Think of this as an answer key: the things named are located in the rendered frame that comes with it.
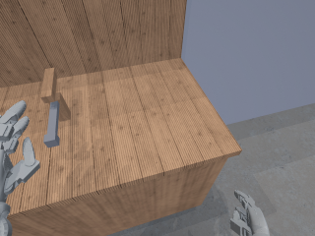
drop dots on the counter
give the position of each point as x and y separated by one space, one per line
138 138

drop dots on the robot left hand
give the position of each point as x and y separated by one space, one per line
11 128

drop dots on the robot right hand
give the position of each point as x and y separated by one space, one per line
249 222

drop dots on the tap lever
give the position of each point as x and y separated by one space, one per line
51 139

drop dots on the robot left forearm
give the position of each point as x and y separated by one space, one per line
6 228

